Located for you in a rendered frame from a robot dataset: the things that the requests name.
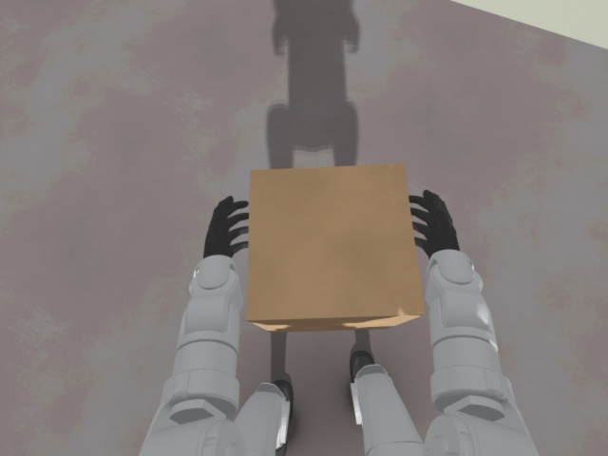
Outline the right robot upper arm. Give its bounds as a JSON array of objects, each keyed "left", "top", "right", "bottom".
[{"left": 424, "top": 411, "right": 540, "bottom": 456}]

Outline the robot right hand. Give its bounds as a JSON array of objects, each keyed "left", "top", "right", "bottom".
[{"left": 408, "top": 190, "right": 460, "bottom": 259}]

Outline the right robot forearm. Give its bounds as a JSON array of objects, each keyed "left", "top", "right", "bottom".
[{"left": 425, "top": 249, "right": 539, "bottom": 453}]

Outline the carton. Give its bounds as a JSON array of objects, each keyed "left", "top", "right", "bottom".
[{"left": 246, "top": 163, "right": 425, "bottom": 333}]

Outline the robot left shin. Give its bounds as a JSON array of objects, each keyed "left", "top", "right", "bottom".
[{"left": 255, "top": 383, "right": 284, "bottom": 448}]

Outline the left robot upper arm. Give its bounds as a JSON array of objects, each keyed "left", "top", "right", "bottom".
[{"left": 139, "top": 416, "right": 247, "bottom": 456}]

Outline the left robot forearm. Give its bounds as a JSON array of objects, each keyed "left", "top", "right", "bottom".
[{"left": 139, "top": 255, "right": 243, "bottom": 455}]

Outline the left robot foot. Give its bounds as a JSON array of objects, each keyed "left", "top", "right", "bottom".
[{"left": 273, "top": 380, "right": 294, "bottom": 456}]

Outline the robot left hand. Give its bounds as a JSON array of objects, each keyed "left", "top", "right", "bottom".
[{"left": 203, "top": 196, "right": 249, "bottom": 258}]

